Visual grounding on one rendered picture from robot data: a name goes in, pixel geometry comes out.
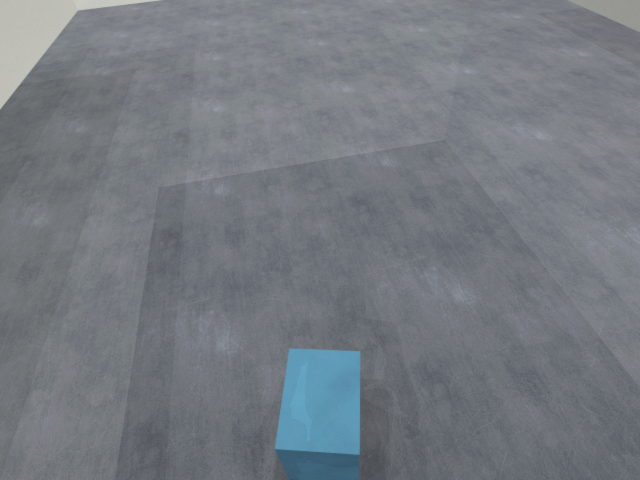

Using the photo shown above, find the carton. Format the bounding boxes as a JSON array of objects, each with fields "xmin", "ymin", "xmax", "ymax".
[{"xmin": 275, "ymin": 348, "xmax": 360, "ymax": 480}]

